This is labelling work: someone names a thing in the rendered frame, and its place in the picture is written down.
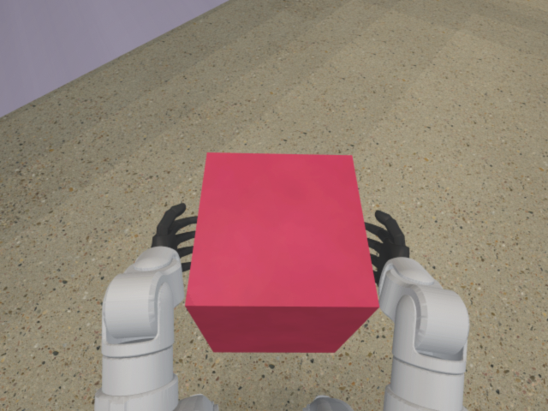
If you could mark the carton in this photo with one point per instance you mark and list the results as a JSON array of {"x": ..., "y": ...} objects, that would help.
[{"x": 281, "y": 262}]

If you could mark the robot right hand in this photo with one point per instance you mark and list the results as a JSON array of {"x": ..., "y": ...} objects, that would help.
[{"x": 393, "y": 245}]

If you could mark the left robot forearm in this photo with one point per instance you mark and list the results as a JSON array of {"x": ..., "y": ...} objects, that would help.
[{"x": 138, "y": 335}]

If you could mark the right robot forearm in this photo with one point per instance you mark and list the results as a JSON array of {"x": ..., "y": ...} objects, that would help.
[{"x": 430, "y": 339}]

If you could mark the robot left hand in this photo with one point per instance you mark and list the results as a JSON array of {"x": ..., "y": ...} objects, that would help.
[{"x": 166, "y": 232}]

